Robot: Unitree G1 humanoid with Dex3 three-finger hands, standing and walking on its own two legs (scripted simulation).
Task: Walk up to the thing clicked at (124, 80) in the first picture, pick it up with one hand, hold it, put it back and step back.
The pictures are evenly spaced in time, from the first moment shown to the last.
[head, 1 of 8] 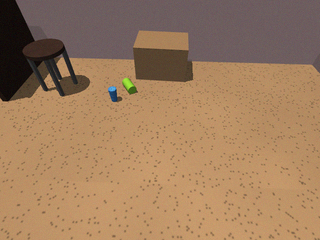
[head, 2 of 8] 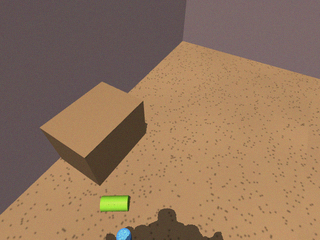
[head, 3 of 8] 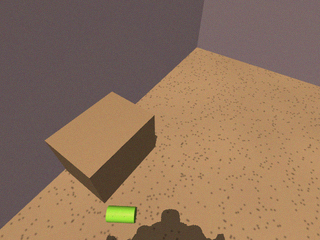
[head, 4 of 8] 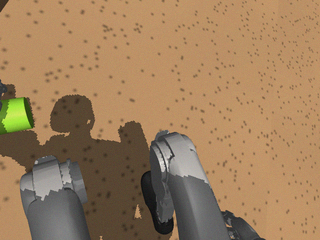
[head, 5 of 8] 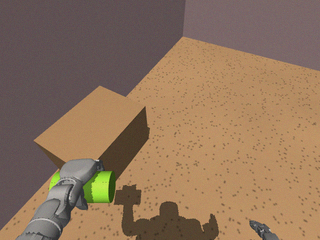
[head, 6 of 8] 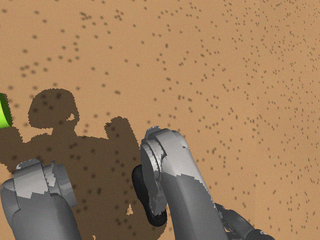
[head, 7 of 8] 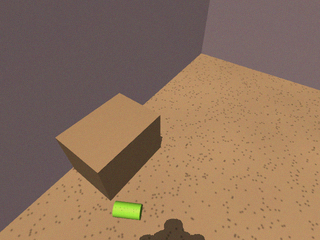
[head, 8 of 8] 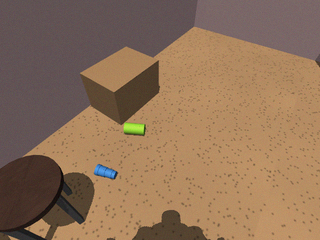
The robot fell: no
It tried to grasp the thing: yes
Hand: left
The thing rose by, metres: 0.67
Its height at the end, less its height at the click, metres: +0.00
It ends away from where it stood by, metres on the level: 0.06
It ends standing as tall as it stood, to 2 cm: yes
